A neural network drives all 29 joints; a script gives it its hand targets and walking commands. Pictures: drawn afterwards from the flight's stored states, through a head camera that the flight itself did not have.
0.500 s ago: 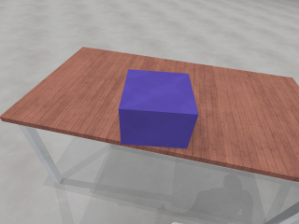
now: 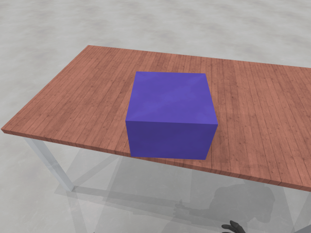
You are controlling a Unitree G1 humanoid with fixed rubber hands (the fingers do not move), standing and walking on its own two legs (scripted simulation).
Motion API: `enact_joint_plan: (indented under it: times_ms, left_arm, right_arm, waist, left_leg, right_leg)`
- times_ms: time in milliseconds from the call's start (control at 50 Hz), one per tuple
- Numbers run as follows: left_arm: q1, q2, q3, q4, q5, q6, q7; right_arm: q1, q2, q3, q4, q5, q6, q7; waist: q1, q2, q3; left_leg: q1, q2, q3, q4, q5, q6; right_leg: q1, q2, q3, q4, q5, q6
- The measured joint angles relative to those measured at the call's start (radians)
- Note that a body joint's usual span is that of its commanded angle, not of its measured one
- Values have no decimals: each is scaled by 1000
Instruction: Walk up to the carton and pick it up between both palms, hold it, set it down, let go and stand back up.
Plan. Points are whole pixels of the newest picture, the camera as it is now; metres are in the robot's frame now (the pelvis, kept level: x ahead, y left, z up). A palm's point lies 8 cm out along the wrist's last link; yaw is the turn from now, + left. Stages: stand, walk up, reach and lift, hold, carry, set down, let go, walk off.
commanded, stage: walk up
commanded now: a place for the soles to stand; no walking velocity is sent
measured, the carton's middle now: (169, 113) +0.53 -0.02 -0.01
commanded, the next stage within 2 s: none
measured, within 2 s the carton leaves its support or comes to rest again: neither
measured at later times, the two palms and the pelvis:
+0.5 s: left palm out of the picture +0.12 +0.21 -0.10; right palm out of the picture +0.12 -0.20 -0.09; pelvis +0.02 +0.01 +0.02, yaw -1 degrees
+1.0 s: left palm out of the picture +0.12 +0.21 -0.10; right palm out of the picture +0.09 -0.21 -0.10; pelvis +0.03 +0.01 +0.02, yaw -2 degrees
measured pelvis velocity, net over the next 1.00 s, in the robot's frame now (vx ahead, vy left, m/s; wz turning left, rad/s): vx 0.03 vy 0.01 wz -0.03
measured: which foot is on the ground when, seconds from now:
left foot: down 0.00-1.00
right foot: down 0.00-1.00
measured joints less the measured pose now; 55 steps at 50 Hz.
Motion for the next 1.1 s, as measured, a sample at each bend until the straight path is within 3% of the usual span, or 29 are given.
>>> enact_joint_plan:
  times_ms: [60,160,400,920,1100]
  left_arm:
    - [3,26,4,8,3,17,-3]
    - [-16,30,-12,16,3,3,-2]
    - [-23,-3,-39,40,-6,-14,-11]
    - [-26,-2,-42,105,-9,-15,-3]
    - [35,-8,-39,82,1,-26,-1]
  right_arm:
    - [-3,27,10,-11,0,0,-4]
    - [-15,21,10,1,30,-1,1]
    - [-14,-9,-7,51,35,3,17]
    - [64,-14,-19,102,33,-7,20]
    - [103,-37,-32,102,25,4,26]
  waist:
    - [-7,-20,-7]
    - [-3,-9,25]
    - [-14,11,27]
    - [-27,4,12]
    - [-24,32,-19]
  left_leg:
    - [11,-9,14,-8,-34,11]
    - [31,-11,17,-35,-23,14]
    - [104,-15,30,-163,26,14]
    - [151,-27,37,-227,43,11]
    - [159,-31,49,-209,11,20]
  right_leg:
    - [-9,14,40,35,-108,-1]
    - [30,17,47,-59,79,8]
    - [98,19,59,-186,110,16]
    - [131,11,65,-221,113,17]
    - [132,7,78,-197,82,24]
